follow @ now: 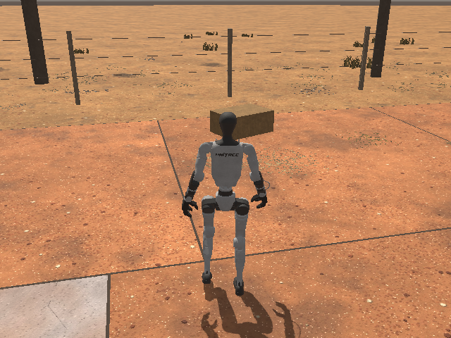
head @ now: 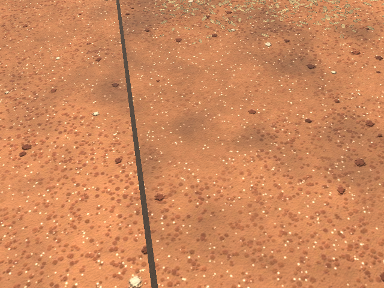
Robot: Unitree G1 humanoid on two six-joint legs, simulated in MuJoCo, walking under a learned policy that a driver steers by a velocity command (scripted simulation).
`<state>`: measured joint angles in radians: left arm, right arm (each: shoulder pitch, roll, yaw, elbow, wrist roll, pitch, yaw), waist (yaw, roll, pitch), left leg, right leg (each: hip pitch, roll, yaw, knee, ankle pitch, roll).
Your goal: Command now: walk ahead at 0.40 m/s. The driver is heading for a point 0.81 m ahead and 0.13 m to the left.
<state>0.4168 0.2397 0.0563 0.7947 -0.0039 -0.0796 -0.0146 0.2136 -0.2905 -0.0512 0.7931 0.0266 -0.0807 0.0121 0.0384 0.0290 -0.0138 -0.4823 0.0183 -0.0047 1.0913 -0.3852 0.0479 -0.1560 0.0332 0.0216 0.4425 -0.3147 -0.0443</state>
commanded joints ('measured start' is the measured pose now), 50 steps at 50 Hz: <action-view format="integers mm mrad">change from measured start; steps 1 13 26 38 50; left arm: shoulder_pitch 27 20 -162 -474 -210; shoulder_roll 110 201 115 100 107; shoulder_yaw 19 45 20 -5 19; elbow -47 -7 -83 -187 -56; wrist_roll -5 -14 5 -13 16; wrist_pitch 3 22 16 -26 -43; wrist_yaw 10 30 32 -33 -5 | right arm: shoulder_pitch -153 -78 16 210 133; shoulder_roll -38 -134 -116 -167 -71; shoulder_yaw -6 -42 -29 -38 -24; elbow -111 -122 -27 68 4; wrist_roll -6 -10 -30 -7 10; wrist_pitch -22 -16 -38 23 32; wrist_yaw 27 26 12 -14 -14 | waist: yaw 17 -108 -27 -120 -44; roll -116 -132 19 31 -116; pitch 55 -31 48 87 -8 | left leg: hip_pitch -341 244 263 569 -119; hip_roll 74 -48 185 238 113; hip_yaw -15 64 -194 -110 -107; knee -104 -563 -992 -858 73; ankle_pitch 119 322 266 509 118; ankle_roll -12 52 203 140 -32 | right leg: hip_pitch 235 129 -538 -511 32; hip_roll -258 -224 -196 -97 -293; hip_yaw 288 58 57 -12 122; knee -250 0 533 54 -285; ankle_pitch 293 742 243 298 274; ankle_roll -173 -69 54 6 -157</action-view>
